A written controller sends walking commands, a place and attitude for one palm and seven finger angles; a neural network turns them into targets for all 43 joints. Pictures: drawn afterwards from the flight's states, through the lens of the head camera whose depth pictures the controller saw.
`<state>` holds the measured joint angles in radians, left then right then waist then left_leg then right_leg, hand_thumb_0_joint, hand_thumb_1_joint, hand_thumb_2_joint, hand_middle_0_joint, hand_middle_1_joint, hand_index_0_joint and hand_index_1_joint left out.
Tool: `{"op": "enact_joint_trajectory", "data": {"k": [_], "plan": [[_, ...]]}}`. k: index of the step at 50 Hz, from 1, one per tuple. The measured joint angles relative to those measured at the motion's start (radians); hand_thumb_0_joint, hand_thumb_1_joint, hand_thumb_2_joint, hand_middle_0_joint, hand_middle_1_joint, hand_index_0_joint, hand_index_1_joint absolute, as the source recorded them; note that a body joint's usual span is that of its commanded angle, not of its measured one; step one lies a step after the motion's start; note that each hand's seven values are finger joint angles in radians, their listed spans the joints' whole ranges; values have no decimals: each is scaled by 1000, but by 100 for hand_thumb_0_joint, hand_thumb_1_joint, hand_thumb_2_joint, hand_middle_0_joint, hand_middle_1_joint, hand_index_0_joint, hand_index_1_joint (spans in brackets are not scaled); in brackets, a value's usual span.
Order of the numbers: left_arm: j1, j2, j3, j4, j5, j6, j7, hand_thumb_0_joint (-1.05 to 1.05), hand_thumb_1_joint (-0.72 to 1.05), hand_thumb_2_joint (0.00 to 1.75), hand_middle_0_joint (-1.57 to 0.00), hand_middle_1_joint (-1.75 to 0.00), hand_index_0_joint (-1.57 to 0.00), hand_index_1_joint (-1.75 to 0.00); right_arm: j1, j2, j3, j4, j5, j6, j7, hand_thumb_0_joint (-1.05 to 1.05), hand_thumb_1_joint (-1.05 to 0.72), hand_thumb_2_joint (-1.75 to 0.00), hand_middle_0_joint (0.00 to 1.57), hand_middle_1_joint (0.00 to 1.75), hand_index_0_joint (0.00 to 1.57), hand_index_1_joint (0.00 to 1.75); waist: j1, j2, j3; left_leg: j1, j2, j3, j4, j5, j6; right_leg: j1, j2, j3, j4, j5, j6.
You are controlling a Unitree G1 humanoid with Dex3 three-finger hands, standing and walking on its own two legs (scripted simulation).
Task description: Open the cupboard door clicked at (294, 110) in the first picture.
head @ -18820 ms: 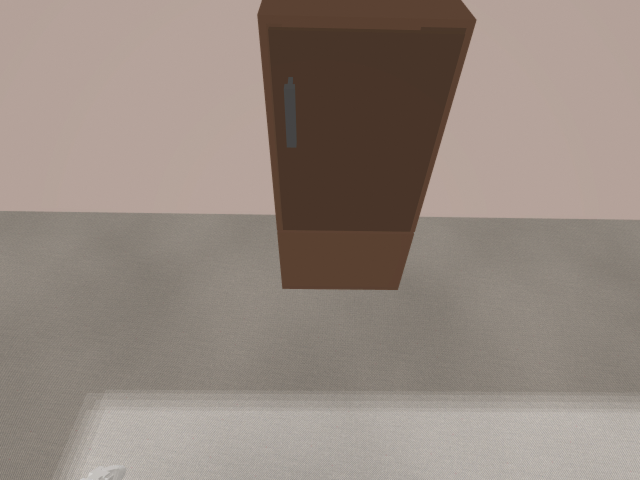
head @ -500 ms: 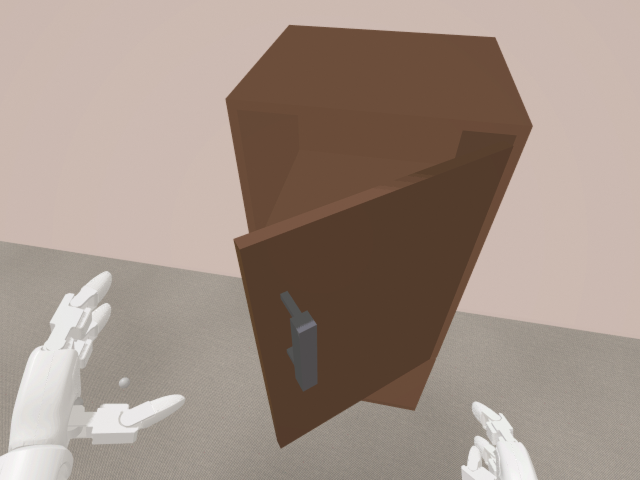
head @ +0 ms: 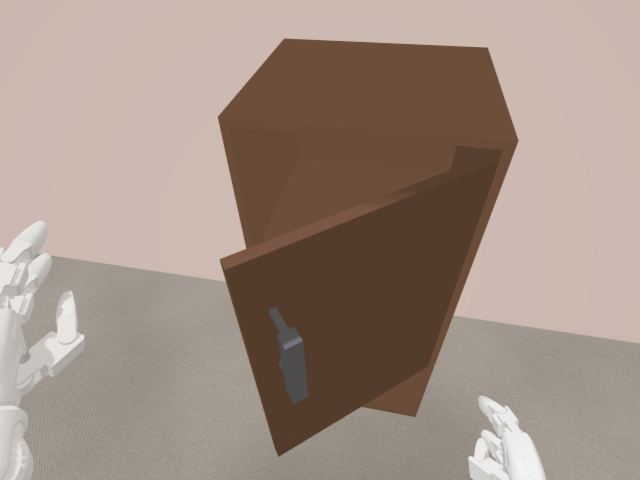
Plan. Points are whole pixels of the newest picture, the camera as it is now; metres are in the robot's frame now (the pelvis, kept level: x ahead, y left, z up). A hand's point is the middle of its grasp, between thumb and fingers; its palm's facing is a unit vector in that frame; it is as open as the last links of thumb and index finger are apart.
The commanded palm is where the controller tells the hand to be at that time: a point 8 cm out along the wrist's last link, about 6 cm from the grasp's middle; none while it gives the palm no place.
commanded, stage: draw the hand back to the body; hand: left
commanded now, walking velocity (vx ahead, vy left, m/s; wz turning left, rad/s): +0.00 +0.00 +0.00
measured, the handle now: (286, 355) +0.28 +0.09 +0.01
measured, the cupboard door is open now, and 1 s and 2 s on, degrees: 41 41 41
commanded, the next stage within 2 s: step back with the hand held close in 0.26 s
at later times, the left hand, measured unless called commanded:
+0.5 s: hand (69, 341) +0.18 +0.26 +0.17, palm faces +0.44 -0.80 -0.41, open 7.4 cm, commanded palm +0.13 +0.30 +0.18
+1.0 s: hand (3, 423) +0.11 +0.28 +0.16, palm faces +0.41 -0.78 -0.48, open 7.4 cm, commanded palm +0.05 +0.32 +0.18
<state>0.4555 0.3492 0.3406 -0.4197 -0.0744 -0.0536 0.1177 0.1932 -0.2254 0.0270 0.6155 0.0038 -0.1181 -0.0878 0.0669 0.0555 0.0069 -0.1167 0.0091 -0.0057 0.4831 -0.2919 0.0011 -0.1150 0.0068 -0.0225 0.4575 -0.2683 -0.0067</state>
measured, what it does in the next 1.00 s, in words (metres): shifts its weight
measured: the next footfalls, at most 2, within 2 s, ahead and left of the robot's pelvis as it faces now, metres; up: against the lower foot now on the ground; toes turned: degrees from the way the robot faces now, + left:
right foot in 1.56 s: -0.27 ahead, -0.07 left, +0.00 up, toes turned -4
left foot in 1.74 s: -0.15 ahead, +0.10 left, +0.00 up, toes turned +1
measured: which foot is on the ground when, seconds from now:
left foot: down 0.00-1.00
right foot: down 0.00-1.00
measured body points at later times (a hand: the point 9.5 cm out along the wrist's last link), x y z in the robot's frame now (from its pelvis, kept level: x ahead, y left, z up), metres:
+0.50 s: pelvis -0.01 +0.00 +0.00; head -0.03 -0.02 +0.45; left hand +0.15 +0.30 +0.19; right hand +0.18 -0.23 -0.08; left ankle -0.01 +0.12 -0.74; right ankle -0.01 -0.12 -0.74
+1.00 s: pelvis -0.09 +0.02 -0.01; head -0.09 +0.03 +0.44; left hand +0.08 +0.32 +0.18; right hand +0.08 -0.22 -0.08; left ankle -0.01 +0.12 -0.74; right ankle -0.01 -0.12 -0.74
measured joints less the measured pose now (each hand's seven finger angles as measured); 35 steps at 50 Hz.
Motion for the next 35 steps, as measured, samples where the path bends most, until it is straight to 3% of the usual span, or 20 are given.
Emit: {"op": "enact_joint_trajectory", "data": {"k": [20, 27, 35], "plan": [[3, -8, -15, 22, 4, -9, -11, 1, 89, 90, -21, -30, -21, -30, 1, 9, -9, 29, -3, 0, 4, 1, -91, -90, 20, 30, 20, 30, -1, 0, 20, 33, 10, 1, -42, 29, -7, 33, 10, 1, -46, 32, -8], [28, 13, 42, 21, 18, -77, -14, 1, 89, 90, -21, -30, -21, -30, -26, -2, -14, -7, -7, 56, 16, 1, -90, -90, 20, 30, 20, 30, -39, -2, 10, -35, 16, 8, -32, 44, -2, -20, 16, 8, -74, 72, -1], [93, 55, 40, -31, 24, -90, -9, 1, 89, 90, -21, -30, -21, -30, -32, -13, -43, -51, 1, 105, 7, 1, -91, -90, 20, 30, 20, 30, -66, -29, 29, -94, -5, 33, -35, 80, 15, -98, -5, 32, -48, 99, 18]]}}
